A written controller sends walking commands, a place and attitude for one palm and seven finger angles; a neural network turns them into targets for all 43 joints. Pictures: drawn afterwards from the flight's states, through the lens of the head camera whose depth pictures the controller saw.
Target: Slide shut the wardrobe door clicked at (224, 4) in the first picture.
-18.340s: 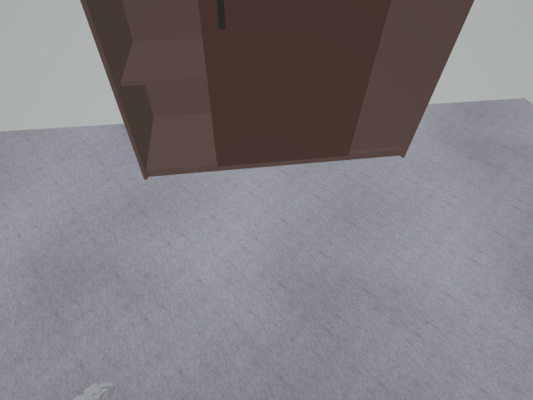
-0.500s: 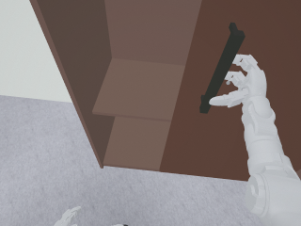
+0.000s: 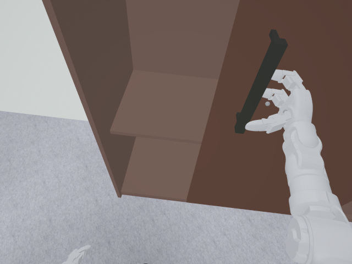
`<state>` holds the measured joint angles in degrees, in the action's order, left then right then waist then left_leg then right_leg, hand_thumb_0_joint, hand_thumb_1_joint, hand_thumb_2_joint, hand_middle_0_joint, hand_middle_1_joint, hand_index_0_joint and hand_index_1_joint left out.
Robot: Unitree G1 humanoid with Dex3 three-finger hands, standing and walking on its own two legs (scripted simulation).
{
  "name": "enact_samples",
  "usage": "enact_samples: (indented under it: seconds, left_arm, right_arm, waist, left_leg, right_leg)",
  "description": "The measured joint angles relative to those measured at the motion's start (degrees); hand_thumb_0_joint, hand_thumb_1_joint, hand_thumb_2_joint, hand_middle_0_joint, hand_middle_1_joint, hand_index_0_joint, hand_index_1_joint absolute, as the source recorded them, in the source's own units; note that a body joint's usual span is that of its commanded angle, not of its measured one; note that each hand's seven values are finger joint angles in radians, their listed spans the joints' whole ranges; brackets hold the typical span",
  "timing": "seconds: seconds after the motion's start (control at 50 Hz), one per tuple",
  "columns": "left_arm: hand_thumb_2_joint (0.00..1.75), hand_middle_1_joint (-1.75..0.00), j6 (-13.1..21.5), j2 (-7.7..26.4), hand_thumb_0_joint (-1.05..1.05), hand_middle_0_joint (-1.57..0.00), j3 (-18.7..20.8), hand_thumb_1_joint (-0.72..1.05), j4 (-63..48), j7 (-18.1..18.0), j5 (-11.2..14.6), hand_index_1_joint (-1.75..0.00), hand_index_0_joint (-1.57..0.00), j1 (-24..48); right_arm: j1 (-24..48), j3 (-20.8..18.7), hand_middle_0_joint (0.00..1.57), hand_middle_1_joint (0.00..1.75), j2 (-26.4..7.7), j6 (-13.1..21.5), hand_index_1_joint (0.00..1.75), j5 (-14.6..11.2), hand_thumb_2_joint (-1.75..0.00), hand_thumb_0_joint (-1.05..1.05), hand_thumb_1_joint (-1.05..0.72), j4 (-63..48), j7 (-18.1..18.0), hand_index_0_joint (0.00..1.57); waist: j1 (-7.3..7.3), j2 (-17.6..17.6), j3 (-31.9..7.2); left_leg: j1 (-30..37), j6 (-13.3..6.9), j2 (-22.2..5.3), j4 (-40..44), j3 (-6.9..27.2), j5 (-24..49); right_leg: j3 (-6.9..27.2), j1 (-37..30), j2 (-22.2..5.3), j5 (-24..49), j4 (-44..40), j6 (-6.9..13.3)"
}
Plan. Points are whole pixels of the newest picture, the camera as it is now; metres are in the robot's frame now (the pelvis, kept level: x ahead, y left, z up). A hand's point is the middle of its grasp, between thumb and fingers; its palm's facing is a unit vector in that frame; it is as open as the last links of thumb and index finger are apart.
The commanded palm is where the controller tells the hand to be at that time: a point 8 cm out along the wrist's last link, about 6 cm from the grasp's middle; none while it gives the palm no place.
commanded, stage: slide the fingers in behind the handle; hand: right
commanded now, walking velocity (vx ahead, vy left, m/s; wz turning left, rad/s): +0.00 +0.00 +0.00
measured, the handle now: (254, 88) +0.50 -0.12 +0.15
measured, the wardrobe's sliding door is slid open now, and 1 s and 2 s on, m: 0.38 0.38 0.38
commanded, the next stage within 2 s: grip the handle and tug to test in 1.32 s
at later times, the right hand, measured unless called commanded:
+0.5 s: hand (255, 102) +0.44 -0.12 +0.16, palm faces +0.00 +1.00 -0.01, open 14.0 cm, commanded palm +0.41 -0.16 +0.15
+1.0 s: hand (246, 99) +0.45 -0.10 +0.16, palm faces +0.02 +1.00 -0.02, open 14.0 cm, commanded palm +0.42 -0.15 +0.15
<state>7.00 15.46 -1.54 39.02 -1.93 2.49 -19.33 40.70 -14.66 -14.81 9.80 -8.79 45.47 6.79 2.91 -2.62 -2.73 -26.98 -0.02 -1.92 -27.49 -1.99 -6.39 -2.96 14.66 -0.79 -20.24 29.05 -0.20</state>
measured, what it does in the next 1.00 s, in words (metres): stands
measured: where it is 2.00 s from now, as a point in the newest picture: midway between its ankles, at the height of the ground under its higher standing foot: outside the picture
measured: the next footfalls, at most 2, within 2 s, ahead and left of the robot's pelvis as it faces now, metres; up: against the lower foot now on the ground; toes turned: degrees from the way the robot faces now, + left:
none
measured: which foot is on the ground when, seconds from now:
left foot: down 0.00-1.00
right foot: down 0.00-1.00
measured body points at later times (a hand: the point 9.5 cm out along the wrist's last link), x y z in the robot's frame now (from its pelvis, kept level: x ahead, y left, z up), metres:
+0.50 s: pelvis +0.01 +0.00 +0.00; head +0.03 +0.02 +0.45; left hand +0.12 +0.24 -0.12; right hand +0.44 -0.17 +0.16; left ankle +0.08 +0.12 -0.73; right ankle -0.06 -0.12 -0.73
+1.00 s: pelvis +0.00 +0.00 +0.00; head +0.03 +0.03 +0.45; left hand +0.11 +0.24 -0.12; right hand +0.44 -0.15 +0.16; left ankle +0.08 +0.12 -0.73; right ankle -0.06 -0.12 -0.73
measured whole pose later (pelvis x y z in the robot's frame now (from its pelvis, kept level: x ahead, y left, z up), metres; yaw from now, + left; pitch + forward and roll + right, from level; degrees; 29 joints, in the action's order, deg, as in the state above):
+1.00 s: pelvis +0.00 +0.00 +0.00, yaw +0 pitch +5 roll -1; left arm 7.7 14.0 -1.9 40.0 -2.0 1.8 -16.8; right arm 43.8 -9.5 -8.9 6.8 -6.4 45.2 -0.9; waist 2.1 -2.4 -2.1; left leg -26.3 -0.1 -2.3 -27.7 -2.2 -6.8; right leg -2.6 13.4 -0.4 -19.7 27.9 -0.3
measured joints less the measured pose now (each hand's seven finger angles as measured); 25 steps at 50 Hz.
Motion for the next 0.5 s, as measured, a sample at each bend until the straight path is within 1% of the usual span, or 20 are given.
enact_samples:
  seconds: [0.06, 0.12, 0.32, 0.5]
  left_arm:
    - [0.90, -0.30, 0.3, -0.3, 0.01, -0.20, -0.2, 0.91, 0.0, 0.0, 0.0, -0.30, -0.20, 0.8]
    - [0.90, -0.30, 0.5, -0.4, 0.01, -0.20, -0.3, 0.91, -0.3, 0.0, -0.1, -0.30, -0.20, 1.6]
    - [0.90, -0.30, 0.6, -0.8, 0.00, -0.20, -0.3, 0.91, -0.5, 0.2, -0.3, -0.30, -0.20, 2.3]
    - [0.90, -0.30, 0.2, -1.0, 0.01, -0.20, -0.1, 0.91, 0.0, 0.4, -0.4, -0.30, -0.20, 2.2]
  right_arm:
    - [0.9, 1.0, 0.31, 1.20, 0.4, -1.0, 1.20, 0.4, -0.30, -0.02, 0.50, 0.7, -0.7, 0.30]
    - [1.1, 1.2, 0.31, 1.20, 0.8, -1.7, 1.20, 0.7, -0.30, -0.02, 0.50, 0.8, -1.3, 0.30]
    - [0.5, 2.5, 0.31, 1.20, 2.7, -1.5, 1.20, 0.9, -0.30, -0.02, 0.50, -1.2, -2.5, 0.30]
    - [-1.1, 4.2, 0.31, 1.20, 4.9, -3.1, 1.20, 1.1, -0.30, -0.02, 0.50, -4.4, -4.1, 0.30]
  waist:
    - [-0.16, 0.1, 0.0]
    - [-0.26, 0.0, -0.1]
    - [-0.77, 0.0, -0.2]
    - [-1.13, -0.3, -0.2]
  left_leg:
    - [0.2, 0.0, -0.2, -0.1, -0.3, -0.2]
    - [0.2, 0.1, -0.2, -0.1, -0.2, -0.2]
    - [0.6, 0.1, -0.2, -0.3, -0.2, -0.7]
    - [1.4, 0.2, -0.3, -0.1, -0.2, -0.9]
  right_leg:
    - [0.3, -0.1, 0.1, 0.0, 0.0, 0.0]
    - [0.3, -0.2, 0.2, 0.0, -0.1, 0.1]
    - [0.2, -0.9, 0.2, -0.2, -0.5, 0.1]
    - [0.2, -1.9, 0.3, -0.1, -1.2, 0.1]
